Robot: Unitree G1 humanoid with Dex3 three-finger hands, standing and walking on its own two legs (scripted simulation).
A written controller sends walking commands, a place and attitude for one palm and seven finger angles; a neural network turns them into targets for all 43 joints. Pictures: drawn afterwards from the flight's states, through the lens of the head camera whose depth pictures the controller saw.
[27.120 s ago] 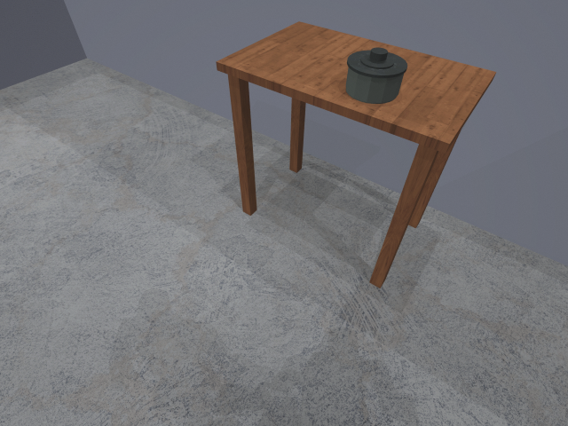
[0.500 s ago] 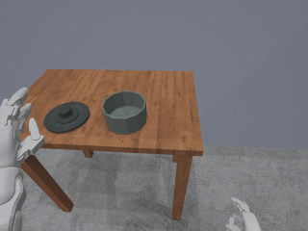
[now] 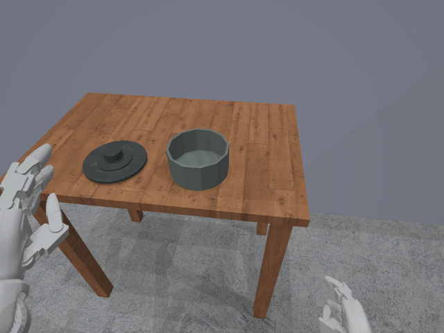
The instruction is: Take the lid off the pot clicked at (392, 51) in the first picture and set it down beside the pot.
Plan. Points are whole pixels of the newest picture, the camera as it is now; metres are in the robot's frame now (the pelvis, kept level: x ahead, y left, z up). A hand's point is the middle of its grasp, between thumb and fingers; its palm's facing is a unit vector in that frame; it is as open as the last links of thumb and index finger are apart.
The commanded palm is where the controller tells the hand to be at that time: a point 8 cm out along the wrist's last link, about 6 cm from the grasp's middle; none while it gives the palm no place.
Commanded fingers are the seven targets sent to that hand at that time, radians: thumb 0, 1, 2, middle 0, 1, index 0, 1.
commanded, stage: step back with the hand held close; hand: left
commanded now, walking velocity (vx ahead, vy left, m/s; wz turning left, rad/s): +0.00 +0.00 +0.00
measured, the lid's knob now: (113, 153) +0.52 +0.38 +0.01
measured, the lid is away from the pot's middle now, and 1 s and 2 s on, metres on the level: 0.23 0.23 0.23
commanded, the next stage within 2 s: stop stepping back and stand still in 1.54 s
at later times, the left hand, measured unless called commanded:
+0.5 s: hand (59, 236) +0.18 +0.25 +0.17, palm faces +0.29 -0.83 -0.48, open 7.4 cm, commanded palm +0.11 +0.30 +0.19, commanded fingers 0.00 0.90 0.90 -0.20 -0.30 -0.20 -0.30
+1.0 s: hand (10, 266) +0.12 +0.27 +0.19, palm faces +0.41 -0.79 -0.46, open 7.4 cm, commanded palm +0.06 +0.31 +0.19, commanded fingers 0.00 0.90 0.90 -0.20 -0.30 -0.20 -0.30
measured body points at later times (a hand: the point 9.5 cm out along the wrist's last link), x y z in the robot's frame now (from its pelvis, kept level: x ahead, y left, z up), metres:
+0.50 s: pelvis -0.02 +0.03 -0.01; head -0.02 +0.03 +0.44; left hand +0.15 +0.29 +0.20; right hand +0.15 -0.23 -0.08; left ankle +0.02 +0.10 -0.75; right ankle +0.01 -0.10 -0.75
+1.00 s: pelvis -0.07 +0.03 -0.01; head -0.06 +0.04 +0.44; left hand +0.09 +0.31 +0.21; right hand +0.09 -0.20 -0.10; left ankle +0.02 +0.10 -0.75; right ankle -0.16 -0.08 -0.73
